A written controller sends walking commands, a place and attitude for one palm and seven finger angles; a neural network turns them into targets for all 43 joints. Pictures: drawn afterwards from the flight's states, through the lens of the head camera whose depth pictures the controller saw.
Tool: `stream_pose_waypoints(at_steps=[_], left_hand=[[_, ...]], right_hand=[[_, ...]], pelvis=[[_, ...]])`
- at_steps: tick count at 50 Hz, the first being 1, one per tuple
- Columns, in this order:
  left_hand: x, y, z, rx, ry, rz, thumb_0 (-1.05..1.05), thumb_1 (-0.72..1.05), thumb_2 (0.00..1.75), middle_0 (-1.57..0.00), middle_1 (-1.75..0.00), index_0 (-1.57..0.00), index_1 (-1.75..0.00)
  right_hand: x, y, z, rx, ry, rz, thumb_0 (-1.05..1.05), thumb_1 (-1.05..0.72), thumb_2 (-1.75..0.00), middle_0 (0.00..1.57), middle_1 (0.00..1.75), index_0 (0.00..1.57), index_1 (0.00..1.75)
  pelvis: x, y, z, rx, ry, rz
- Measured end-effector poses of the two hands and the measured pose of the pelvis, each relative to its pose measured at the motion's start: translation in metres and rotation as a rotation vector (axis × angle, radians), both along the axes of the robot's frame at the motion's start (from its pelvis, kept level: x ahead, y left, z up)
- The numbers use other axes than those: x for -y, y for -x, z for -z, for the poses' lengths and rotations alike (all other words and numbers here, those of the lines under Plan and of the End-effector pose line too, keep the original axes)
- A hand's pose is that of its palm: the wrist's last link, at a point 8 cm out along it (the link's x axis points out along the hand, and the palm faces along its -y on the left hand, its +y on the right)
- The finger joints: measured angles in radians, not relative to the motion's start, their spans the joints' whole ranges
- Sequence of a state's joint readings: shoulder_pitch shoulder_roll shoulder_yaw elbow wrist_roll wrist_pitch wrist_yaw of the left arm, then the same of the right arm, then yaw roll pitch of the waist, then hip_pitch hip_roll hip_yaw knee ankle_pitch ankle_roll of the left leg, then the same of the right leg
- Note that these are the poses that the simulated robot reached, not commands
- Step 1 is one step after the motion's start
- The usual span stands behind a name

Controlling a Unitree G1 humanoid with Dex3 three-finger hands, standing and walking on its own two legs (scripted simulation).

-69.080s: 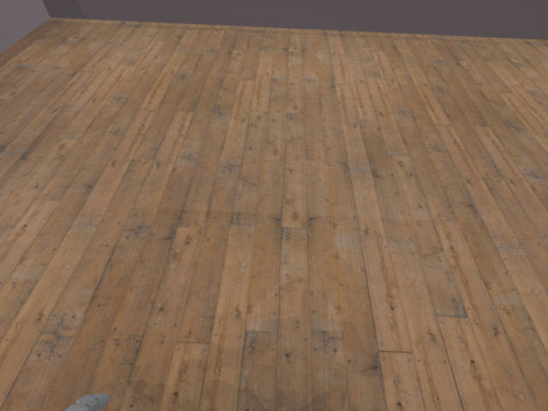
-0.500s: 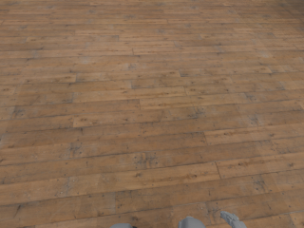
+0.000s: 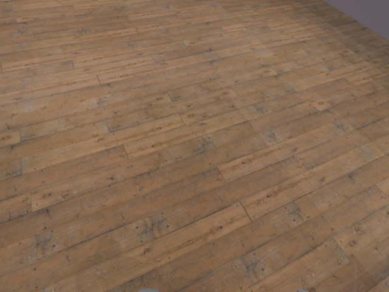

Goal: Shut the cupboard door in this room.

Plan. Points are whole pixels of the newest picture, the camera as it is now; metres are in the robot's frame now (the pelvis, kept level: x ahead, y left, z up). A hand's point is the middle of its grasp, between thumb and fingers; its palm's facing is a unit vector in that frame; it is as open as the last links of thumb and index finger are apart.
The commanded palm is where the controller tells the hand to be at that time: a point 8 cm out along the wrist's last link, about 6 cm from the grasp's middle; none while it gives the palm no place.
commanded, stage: turn to face it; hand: left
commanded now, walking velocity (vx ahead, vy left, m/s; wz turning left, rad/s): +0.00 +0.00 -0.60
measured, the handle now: out of the picture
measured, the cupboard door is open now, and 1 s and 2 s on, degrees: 57 57 57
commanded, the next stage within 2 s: none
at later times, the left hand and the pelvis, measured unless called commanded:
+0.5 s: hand (139, 257) +0.20 +0.14 -0.14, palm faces -0.34 -0.91 -0.26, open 7.4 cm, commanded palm none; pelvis +0.00 -0.01 +0.00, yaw -19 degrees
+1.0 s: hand (135, 253) +0.21 +0.15 -0.16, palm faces -0.54 -0.82 -0.18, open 7.4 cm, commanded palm none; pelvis +0.02 +0.02 +0.02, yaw -36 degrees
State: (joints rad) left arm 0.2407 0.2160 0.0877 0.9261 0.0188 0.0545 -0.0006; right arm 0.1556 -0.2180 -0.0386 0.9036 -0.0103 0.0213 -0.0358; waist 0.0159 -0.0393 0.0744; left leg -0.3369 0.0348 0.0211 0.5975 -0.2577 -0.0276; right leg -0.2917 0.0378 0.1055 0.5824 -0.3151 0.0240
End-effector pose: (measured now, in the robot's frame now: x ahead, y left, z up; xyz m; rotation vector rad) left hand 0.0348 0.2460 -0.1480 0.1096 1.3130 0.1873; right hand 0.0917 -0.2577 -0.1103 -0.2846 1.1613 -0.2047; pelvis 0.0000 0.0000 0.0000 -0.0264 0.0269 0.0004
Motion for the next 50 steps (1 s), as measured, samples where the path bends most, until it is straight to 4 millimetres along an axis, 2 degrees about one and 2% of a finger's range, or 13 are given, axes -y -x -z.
stream_pose_waypoints(at_steps=[2,5,10,15,19,21,24,28,32,36,40,45,50], left_hand=[[-0.012,-0.015,0.002,0.005,-0.005,0.031,0.0,0.9,0.89,-0.2,-0.3,-0.21,-0.3],[-0.025,-0.043,-0.006,0.031,-0.013,0.089,0.0,0.91,0.89,-0.2,-0.3,-0.2,-0.3],[-0.028,-0.094,-0.025,0.115,-0.018,0.185,0.0,0.91,0.9,-0.19,-0.3,-0.2,-0.3],[-0.007,-0.141,-0.037,0.183,-0.024,0.3,0.0,0.91,0.9,-0.19,-0.3,-0.2,-0.3],[0.024,-0.169,-0.042,0.23,-0.03,0.395,0.0,0.91,0.9,-0.19,-0.3,-0.2,-0.3],[0.04,-0.179,-0.04,0.266,-0.038,0.439,0.0,0.91,0.9,-0.19,-0.3,-0.2,-0.3],[0.057,-0.178,-0.038,0.273,-0.042,0.478,0.0,0.91,0.9,-0.19,-0.3,-0.2,-0.3],[0.066,-0.163,-0.035,0.208,-0.028,0.502,0.0,0.9,0.89,-0.2,-0.3,-0.2,-0.3],[0.066,-0.151,-0.026,0.146,0.003,0.515,0.0,0.9,0.89,-0.2,-0.3,-0.21,-0.3],[0.055,-0.148,-0.013,0.096,0.03,0.523,0.0,0.9,0.89,-0.2,-0.3,-0.21,-0.3],[0.04,-0.156,0.002,0.05,0.04,0.544,0.0,0.9,0.89,-0.2,-0.3,-0.21,-0.3],[0.036,-0.176,-0.009,0.032,0.032,0.602,0.0,0.9,0.89,-0.2,-0.3,-0.2,-0.3],[0.051,-0.2,-0.022,0.061,0.018,0.674,0.0,0.91,0.9,-0.19,-0.3,-0.2,-0.3]], right_hand=[[-0.007,0.003,-0.003,0.016,0.006,0.01,0.01,-0.91,-0.9,0.2,0.3,0.2,0.3],[-0.017,0.016,-0.011,0.015,0.003,0.035,0.01,-0.91,-0.9,0.2,0.3,0.2,0.3],[-0.023,0.046,-0.015,-0.024,-0.012,0.108,0.01,-0.91,-0.9,0.2,0.3,0.21,0.3],[-0.017,0.084,-0.008,-0.058,-0.036,0.215,0.01,-0.9,-0.9,0.2,0.3,0.21,0.3],[-0.004,0.116,0.006,-0.086,-0.059,0.303,0.01,-0.9,-0.9,0.2,0.3,0.21,0.3],[0.006,0.131,0.019,-0.097,-0.072,0.342,0.01,-0.9,-0.9,0.2,0.3,0.21,0.3],[0.017,0.144,0.029,-0.123,-0.07,0.393,0.01,-0.91,-0.9,0.2,0.3,0.21,0.3],[0.02,0.143,0.02,-0.098,-0.06,0.431,0.01,-0.91,-0.9,0.2,0.3,0.2,0.3],[0.016,0.132,0.008,-0.053,-0.048,0.445,0.01,-0.91,-0.9,0.2,0.3,0.2,0.3],[0.005,0.119,0.0,-0.007,-0.022,0.46,0.01,-0.91,-0.9,0.2,0.3,0.2,0.3],[-0.012,0.116,-0.004,0.027,0.009,0.473,0.01,-0.91,-0.9,0.2,0.3,0.2,0.3],[-0.034,0.132,-0.014,0.003,-0.007,0.525,0.01,-0.91,-0.9,0.2,0.3,0.21,0.3],[-0.046,0.159,-0.012,-0.026,-0.035,0.61,0.01,-0.9,-0.9,0.2,0.3,0.21,0.3]], pelvis=[[-0.007,-0.002,0.0,0.009,-0.002,0.035],[-0.012,-0.003,-0.007,0.019,0.014,0.074],[-0.017,-0.004,-0.016,0.025,0.037,0.139],[-0.014,-0.004,-0.016,0.029,0.034,0.211],[-0.003,-0.004,-0.009,0.033,0.02,0.267],[0.006,-0.004,0.001,0.031,-0.004,0.289],[0.009,-0.001,0.006,0.031,0.007,0.319],[0.008,-0.002,-0.002,0.029,-0.001,0.361],[0.004,-0.005,-0.005,0.022,-0.007,0.398],[-0.007,-0.012,-0.003,0.015,-0.007,0.443],[-0.02,-0.019,0.002,0.013,-0.001,0.502],[-0.025,-0.021,-0.01,0.015,0.024,0.57],[-0.025,-0.02,-0.016,0.011,0.035,0.633]])
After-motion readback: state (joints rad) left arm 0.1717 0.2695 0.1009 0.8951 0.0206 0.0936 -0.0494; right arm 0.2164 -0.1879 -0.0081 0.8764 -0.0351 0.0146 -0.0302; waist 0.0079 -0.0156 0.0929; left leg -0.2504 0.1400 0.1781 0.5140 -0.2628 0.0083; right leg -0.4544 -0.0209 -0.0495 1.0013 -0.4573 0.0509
